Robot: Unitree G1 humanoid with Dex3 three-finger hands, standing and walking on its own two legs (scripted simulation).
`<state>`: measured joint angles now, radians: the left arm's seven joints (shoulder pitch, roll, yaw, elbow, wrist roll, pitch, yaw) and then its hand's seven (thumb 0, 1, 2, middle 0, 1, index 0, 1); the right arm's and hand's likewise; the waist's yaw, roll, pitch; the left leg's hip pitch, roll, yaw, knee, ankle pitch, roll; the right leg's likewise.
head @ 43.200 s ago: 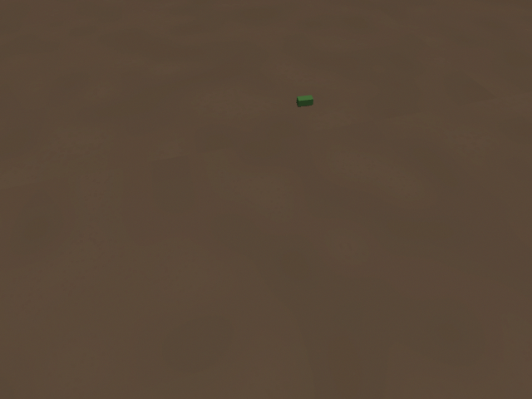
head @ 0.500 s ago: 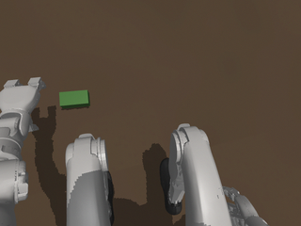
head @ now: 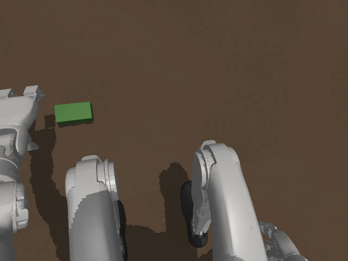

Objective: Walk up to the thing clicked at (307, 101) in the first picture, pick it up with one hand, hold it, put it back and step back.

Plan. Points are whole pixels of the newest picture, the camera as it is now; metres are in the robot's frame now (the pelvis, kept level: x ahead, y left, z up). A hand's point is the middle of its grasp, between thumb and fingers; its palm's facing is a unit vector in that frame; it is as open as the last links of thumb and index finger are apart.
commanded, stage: rise first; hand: left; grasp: from above
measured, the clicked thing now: (75, 113) +0.47 +0.24 -0.31
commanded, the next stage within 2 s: none
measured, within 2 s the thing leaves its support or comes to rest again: neither
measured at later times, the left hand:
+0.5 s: hand (33, 123) +0.42 +0.31 -0.19, palm faces -0.46 -0.08 -0.89, open 13.5 cm
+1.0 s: hand (35, 118) +0.43 +0.31 -0.20, palm faces -0.45 -0.08 -0.89, open 13.6 cm
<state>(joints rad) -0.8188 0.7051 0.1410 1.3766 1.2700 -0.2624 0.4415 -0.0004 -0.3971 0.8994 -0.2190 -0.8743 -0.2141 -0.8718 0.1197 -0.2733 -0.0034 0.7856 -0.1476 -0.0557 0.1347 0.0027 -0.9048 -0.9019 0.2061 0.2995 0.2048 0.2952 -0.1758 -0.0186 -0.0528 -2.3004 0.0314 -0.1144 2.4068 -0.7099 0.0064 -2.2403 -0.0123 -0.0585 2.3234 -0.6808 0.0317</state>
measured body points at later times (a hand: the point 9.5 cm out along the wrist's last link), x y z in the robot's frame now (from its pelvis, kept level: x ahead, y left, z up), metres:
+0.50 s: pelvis +0.00 +0.00 -0.01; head +0.24 +0.07 +0.36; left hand +0.44 +0.31 -0.14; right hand +0.06 -0.28 -0.12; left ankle +0.07 +0.12 -0.30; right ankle +0.10 -0.13 -0.30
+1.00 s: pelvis +0.00 +0.00 -0.02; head +0.24 +0.07 +0.35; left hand +0.45 +0.31 -0.15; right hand +0.05 -0.28 -0.12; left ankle +0.07 +0.12 -0.30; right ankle +0.10 -0.13 -0.30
